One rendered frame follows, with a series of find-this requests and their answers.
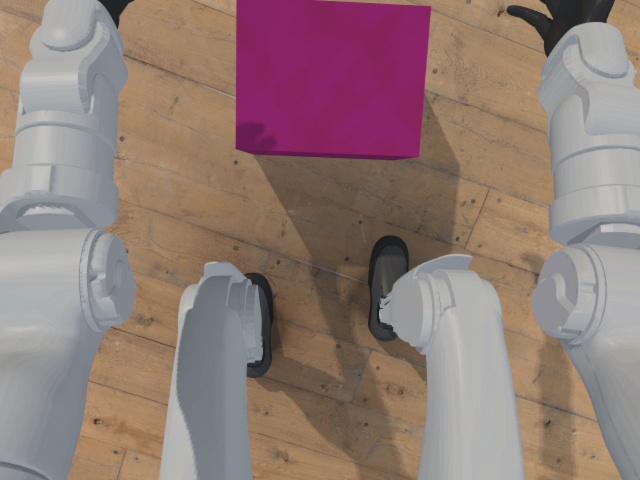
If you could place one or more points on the robot left foot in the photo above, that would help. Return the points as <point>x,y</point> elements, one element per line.
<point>259,368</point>

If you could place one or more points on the robot right forearm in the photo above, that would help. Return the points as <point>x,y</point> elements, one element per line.
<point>593,111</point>

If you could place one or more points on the robot right upper arm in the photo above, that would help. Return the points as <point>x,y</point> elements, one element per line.
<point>588,297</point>

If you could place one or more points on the robot right shin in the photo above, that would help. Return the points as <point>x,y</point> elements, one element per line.
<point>393,312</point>

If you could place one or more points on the robot left upper arm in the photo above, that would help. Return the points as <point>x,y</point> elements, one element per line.
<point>60,291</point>

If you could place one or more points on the robot left forearm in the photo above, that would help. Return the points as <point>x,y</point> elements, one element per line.
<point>66,127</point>

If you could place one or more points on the right robot hand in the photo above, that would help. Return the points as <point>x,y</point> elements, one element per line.
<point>566,14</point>

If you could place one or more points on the carton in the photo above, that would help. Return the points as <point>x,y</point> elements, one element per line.
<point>330,79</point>

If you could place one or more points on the left robot hand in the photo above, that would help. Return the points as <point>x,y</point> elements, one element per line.
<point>115,8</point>

